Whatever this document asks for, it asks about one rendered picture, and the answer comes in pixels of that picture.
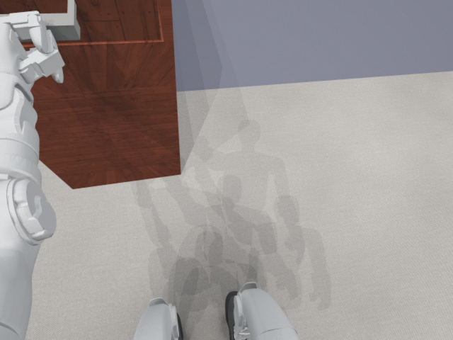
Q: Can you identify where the left robot forearm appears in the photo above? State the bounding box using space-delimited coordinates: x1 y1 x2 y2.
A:
0 73 42 189

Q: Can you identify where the cabinet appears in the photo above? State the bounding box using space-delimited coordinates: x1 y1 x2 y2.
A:
22 0 181 189

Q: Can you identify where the right robot foot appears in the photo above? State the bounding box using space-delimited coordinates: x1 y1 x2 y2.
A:
225 291 247 340

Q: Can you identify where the right robot thigh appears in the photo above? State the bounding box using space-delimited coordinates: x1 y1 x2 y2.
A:
234 288 301 340

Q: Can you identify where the handle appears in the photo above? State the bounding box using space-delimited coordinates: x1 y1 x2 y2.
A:
0 0 80 42

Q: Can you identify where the drawer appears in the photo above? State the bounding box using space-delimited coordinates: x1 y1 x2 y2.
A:
0 0 161 45

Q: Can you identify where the left robot upper arm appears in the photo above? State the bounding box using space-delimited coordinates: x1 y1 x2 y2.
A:
0 178 57 340

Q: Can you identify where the left robot hand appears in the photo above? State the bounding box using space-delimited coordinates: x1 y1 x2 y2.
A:
0 11 65 90

